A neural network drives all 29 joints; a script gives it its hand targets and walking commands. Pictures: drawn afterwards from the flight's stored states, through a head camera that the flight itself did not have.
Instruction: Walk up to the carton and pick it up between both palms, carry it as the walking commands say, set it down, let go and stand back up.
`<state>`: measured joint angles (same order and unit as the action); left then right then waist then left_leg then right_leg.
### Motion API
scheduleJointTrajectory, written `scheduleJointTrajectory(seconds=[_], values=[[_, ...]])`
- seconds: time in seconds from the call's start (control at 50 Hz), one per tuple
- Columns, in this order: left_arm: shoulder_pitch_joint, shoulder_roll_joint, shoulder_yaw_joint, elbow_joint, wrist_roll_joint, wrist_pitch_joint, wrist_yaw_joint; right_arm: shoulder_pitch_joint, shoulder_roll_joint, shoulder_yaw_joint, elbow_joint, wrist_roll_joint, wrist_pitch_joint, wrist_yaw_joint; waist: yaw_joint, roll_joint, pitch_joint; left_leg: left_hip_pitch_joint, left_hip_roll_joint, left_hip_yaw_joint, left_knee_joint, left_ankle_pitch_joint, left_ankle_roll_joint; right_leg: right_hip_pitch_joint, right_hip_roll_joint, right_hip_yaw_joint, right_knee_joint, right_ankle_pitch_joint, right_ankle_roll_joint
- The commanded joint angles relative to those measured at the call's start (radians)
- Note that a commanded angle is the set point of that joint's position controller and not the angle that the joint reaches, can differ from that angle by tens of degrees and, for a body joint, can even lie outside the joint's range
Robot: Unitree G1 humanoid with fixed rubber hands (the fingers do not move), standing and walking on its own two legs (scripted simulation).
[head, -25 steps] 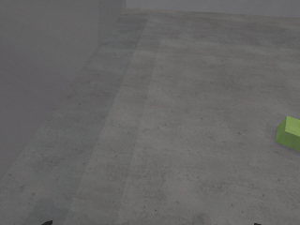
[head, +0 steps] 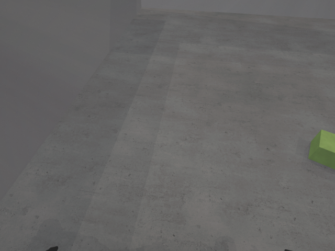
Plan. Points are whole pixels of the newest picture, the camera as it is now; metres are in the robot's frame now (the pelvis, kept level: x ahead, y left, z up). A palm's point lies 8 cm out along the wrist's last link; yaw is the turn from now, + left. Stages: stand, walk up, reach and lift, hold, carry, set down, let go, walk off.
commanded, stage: stand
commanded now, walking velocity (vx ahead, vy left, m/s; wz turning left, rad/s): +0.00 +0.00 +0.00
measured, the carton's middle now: (333, 150) +0.92 -1.20 -0.71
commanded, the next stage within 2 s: walk up in 0.04 s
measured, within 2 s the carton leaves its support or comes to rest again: neither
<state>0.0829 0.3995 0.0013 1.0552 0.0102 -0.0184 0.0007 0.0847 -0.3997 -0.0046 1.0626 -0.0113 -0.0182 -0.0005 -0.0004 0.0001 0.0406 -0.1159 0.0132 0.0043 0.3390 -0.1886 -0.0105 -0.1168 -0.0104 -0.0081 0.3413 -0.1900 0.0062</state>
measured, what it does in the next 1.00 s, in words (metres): walks ahead, turning right: right foot, then left foot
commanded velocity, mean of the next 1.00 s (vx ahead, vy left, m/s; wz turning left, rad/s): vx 0.00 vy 0.00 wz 0.00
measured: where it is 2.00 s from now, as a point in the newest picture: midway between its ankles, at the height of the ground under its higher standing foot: (256, 217)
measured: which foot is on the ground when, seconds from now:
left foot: down 0.00-0.54, up 0.56-0.80, down 0.82-1.00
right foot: down 0.00-0.26, up 0.28-0.52, down 0.54-0.82, up 0.84-1.00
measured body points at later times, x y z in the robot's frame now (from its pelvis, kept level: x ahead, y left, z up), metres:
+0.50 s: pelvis +0.03 -0.05 -0.02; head +0.04 -0.06 +0.43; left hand +0.26 +0.24 -0.08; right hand +0.06 -0.46 -0.07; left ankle +0.00 +0.13 -0.75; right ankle +0.07 -0.23 -0.73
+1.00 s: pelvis +0.18 -0.17 -0.01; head +0.19 -0.15 +0.44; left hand +0.51 +0.00 -0.09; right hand -0.01 -0.50 -0.06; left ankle +0.23 -0.06 -0.75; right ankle +0.14 -0.31 -0.70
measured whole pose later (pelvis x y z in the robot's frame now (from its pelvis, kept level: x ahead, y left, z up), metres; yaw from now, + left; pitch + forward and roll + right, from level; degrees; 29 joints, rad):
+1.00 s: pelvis +0.18 -0.17 -0.01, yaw -37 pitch +0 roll +1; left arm 0.19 0.49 0.10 0.73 0.02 0.00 -0.14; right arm 0.39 -0.54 -0.11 0.77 -0.04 -0.14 0.00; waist -0.06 -0.06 -0.01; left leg -0.17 0.08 0.22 0.50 -0.31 0.00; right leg -0.52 -0.06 0.04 0.91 -0.29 0.00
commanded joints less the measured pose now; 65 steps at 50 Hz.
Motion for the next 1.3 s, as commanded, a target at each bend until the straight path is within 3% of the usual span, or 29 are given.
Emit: scheduleJointTrajectory(seconds=[0.0,0.2,0.22,0.24,0.26,0.28,0.34,0.42,0.48,0.52,0.54,0.56,0.6,0.64,0.72,0.78,0.8,0.82,0.84,0.88,0.92,1.0,1.08,1.12,1.14,1.16,1.18,1.22,1.28], values=[[-0.035,0.175,0.031,-0.042,0.0,-0.009,0.004,-0.034,-0.175,-0.03,-0.041,0.0,-0.009,-0.004,0.0,0.0,-0.06,0.009,0.116,-0.089,-0.048,0.138,0.036,0.003,-0.118,0.091,-0.052,0.13,-0.031],[-0.033,0.176,0.031,-0.042,0.0,-0.008,0.005,-0.032,-0.176,-0.03,-0.04,0.0,-0.008,-0.005,0.0,0.0,-0.06,0.013,0.116,-0.088,-0.05,0.146,0.035,0.008,-0.119,0.089,-0.054,0.137,-0.031],[-0.017,0.258,0.107,-0.211,0.036,0.022,-0.055,0.012,-0.307,-0.105,-0.126,0.009,-0.036,0.0,-0.018,-0.064,-0.082,0.217,0.101,-0.016,0.089,-0.138,0.079,-0.3,-0.055,0.194,0.049,-0.079,-0.096],[-0.129,0.227,0.11,-0.258,0.043,0.032,-0.099,0.163,-0.323,-0.121,-0.097,0.01,-0.044,-0.01,-0.101,0.006,-0.062,0.287,0.206,-0.136,0.004,-0.271,0.125,-0.503,-0.039,0.154,0.157,-0.309,-0.084],[-0.173,0.181,0.108,-0.326,0.051,0.039,-0.116,0.204,-0.383,-0.149,-0.113,0.002,-0.054,-0.021,-0.131,0.159,-0.044,0.283,0.429,-0.294,-0.17,-0.322,0.202,-0.625,-0.032,0.077,0.412,-0.273,-0.047],[-0.125,0.19,0.118,-0.327,0.061,0.044,-0.124,0.115,-0.372,-0.154,-0.165,-0.006,-0.064,-0.027,-0.084,0.105,-0.036,0.172,0.523,-0.308,-0.171,-0.272,0.25,-0.619,-0.118,0.094,0.552,-0.24,-0.017],[0.01,0.206,0.142,-0.324,0.036,0.048,-0.162,-0.002,-0.319,-0.148,-0.245,-0.018,-0.083,-0.026,0.003,0.103,-0.019,0.029,0.452,-0.101,-0.18,-0.218,0.207,-0.5,-0.186,0.08,0.545,-0.143,0.016],[-0.071,0.189,0.119,-0.387,0.036,0.039,-0.197,0.069,-0.366,-0.175,-0.274,-0.031,-0.082,-0.005,-0.047,0.126,0.015,-0.026,0.345,0.146,-0.125,-0.195,0.159,-0.383,-0.142,-0.039,0.39,-0.105,0.011],[0.044,0.215,0.137,-0.352,0.026,0.026,-0.189,0.037,-0.37,-0.17,-0.301,-0.023,-0.073,0.006,0.005,0.132,-0.002,-0.131,0.301,0.212,0.019,-0.199,0.16,-0.219,-0.076,-0.137,0.324,-0.072,-0.01],[0.231,0.275,0.166,-0.309,0.032,0.01,-0.165,0.06,-0.313,-0.142,-0.316,-0.026,-0.062,0.009,0.102,-0.07,-0.1,-0.277,0.209,0.276,0.43,-0.122,0.131,0.049,-0.013,-0.129,0.251,-0.15,-0.069],[0.361,0.399,0.199,-0.311,0.035,0.002,-0.141,0.044,-0.236,-0.104,-0.371,-0.006,-0.063,0.016,0.178,-0.387,-0.099,-0.573,0.046,0.299,0.825,-0.297,0.067,0.166,-0.236,0.364,-0.021,-0.421,-0.207],[0.28,0.46,0.202,-0.351,0.016,0.002,-0.13,0.025,-0.253,-0.086,-0.394,0.016,-0.067,0.017,0.131,-0.353,-0.129,-0.694,0.038,0.045,0.905,-0.402,0.047,0.146,-0.342,0.709,-0.133,-0.573,-0.298],[0.173,0.385,0.19,-0.378,-0.003,0.005,-0.113,0.076,-0.33,-0.11,-0.364,0.017,-0.08,0.018,0.062,-0.14,-0.063,-0.582,0.12,0.011,0.802,-0.287,0.042,0.015,-0.29,0.525,-0.1,-0.532,-0.276],[0.08,0.343,0.176,-0.4,0.008,0.009,-0.11,0.168,-0.331,-0.116,-0.325,0.016,-0.089,0.018,0.015,-0.177,-0.054,-0.424,0.097,0.038,0.598,-0.334,0.024,-0.132,-0.194,0.344,-0.048,-0.381,-0.231],[0.078,0.321,0.158,-0.434,0.019,0.007,-0.122,0.243,-0.297,-0.126,-0.324,0.001,-0.091,0.02,0.005,-0.192,-0.054,-0.255,0.038,0.076,0.408,-0.233,0.026,-0.27,-0.188,0.368,-0.052,-0.379,-0.247],[-0.02,0.261,0.131,-0.466,0.012,0.012,-0.124,0.429,-0.306,-0.15,-0.283,-0.02,-0.114,0.004,-0.123,-0.104,-0.059,0.155,0.02,0.064,0.22,-0.078,0.039,-0.597,-0.071,0.286,0.181,-0.524,-0.16],[-0.03,0.18,0.111,-0.486,0.009,0.005,-0.115,0.54,-0.381,-0.172,-0.276,-0.042,-0.123,-0.013,-0.186,0.134,-0.051,0.236,0.194,-0.223,0.019,-0.393,0.058,-0.741,0.066,0.207,0.479,-0.495,-0.103],[-0.022,0.179,0.109,-0.497,0.007,0.001,-0.106,0.456,-0.461,-0.185,-0.321,-0.044,-0.13,-0.024,-0.141,0.194,0.01,0.123,0.505,-0.673,-0.225,-0.71,0.147,-0.825,0.098,0.172,0.764,-0.298,-0.041],[0.046,0.262,0.125,-0.46,0.017,0.002,-0.101,0.285,-0.465,-0.186,-0.362,-0.008,-0.133,-0.022,-0.056,0.081,0.032,0.007,0.537,-0.685,-0.254,-0.751,0.195,-0.767,0.003,0.239,0.849,-0.199,-0.026],[0.126,0.293,0.144,-0.395,0.007,0.0,-0.116,0.192,-0.363,-0.153,-0.371,-0.007,-0.136,-0.011,0.007,0.05,0.06,-0.06,0.388,-0.348,-0.175,-0.544,0.188,-0.636,-0.074,0.187,0.782,-0.103,-0.002],[0.091,0.268,0.146,-0.389,0.004,0.001,-0.134,0.246,-0.342,-0.152,-0.352,-0.017,-0.132,-0.006,-0.029,0.115,0.082,-0.1,0.317,-0.118,-0.159,-0.34,0.178,-0.554,-0.091,0.109,0.631,-0.088,0.007],[-0.06,0.206,0.122,-0.417,0.007,-0.006,-0.151,0.351,-0.372,-0.161,-0.335,-0.027,-0.132,0.002,-0.098,0.13,0.056,-0.002,0.298,0.056,-0.09,-0.014,0.185,-0.492,-0.076,-0.005,0.395,-0.084,-0.018],[-0.089,0.182,0.114,-0.401,0.002,-0.008,-0.152,0.34,-0.389,-0.16,-0.337,-0.017,-0.111,0.006,-0.082,0.161,-0.001,-0.008,0.294,0.145,-0.003,0.158,0.171,-0.301,-0.012,-0.111,0.266,-0.069,-0.057],[0.028,0.205,0.129,-0.361,0.0,-0.007,-0.137,0.309,-0.371,-0.15,-0.345,-0.008,-0.101,0.002,0.004,0.102,-0.066,-0.111,0.279,0.21,0.193,0.326,0.144,-0.023,0.034,-0.148,0.179,-0.047,-0.09],[0.182,0.259,0.153,-0.325,0.0,-0.011,-0.119,0.311,-0.322,-0.131,-0.351,-0.01,-0.095,-0.001,0.091,-0.029,-0.143,-0.224,0.22,0.237,0.468,0.345,0.113,0.205,0.05,-0.106,0.141,-0.114,-0.129],[0.319,0.369,0.194,-0.328,0.006,-0.014,-0.095,0.297,-0.248,-0.098,-0.401,0.007,-0.102,0.0,0.186,-0.267,-0.21,-0.568,0.106,0.231,0.816,0.037,0.053,0.423,-0.208,0.332,0.061,-0.307,-0.24],[0.283,0.409,0.193,-0.355,-0.012,-0.017,-0.083,0.29,-0.288,-0.095,-0.407,0.025,-0.107,-0.002,0.136,-0.218,-0.231,-0.683,0.061,0.076,0.943,-0.284,0.045,0.387,-0.356,0.606,-0.005,-0.208,-0.332],[0.2,0.329,0.172,-0.388,-0.028,-0.019,-0.066,0.275,-0.322,-0.105,-0.384,0.019,-0.108,0.001,0.078,-0.042,-0.133,-0.62,0.142,-0.007,0.872,-0.21,0.047,0.22,-0.309,0.419,0.027,-0.007,-0.314],[0.123,0.278,0.151,-0.409,-0.014,-0.036,-0.064,0.376,-0.285,-0.107,-0.324,-0.006,-0.101,0.018,0.004,-0.121,-0.054,-0.438,0.13,0.042,0.615,-0.211,0.016,-0.051,-0.175,0.193,0.061,0.162,-0.248]])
